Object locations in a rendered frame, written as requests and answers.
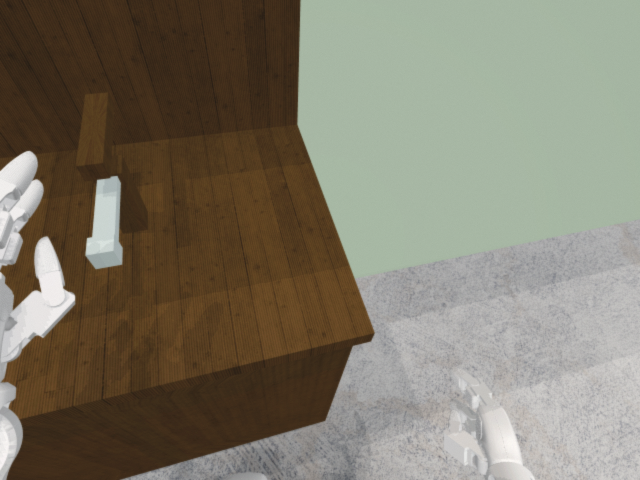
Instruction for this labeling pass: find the counter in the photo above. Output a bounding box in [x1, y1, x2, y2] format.
[0, 0, 375, 480]

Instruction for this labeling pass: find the right robot hand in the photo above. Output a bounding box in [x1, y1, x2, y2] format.
[444, 367, 523, 478]

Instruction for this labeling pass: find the robot left forearm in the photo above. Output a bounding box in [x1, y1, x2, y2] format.
[0, 382, 23, 480]

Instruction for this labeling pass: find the left robot hand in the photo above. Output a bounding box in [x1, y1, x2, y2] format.
[0, 151, 75, 383]

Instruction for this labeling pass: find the tap lever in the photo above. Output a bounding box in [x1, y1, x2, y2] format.
[85, 176, 123, 269]

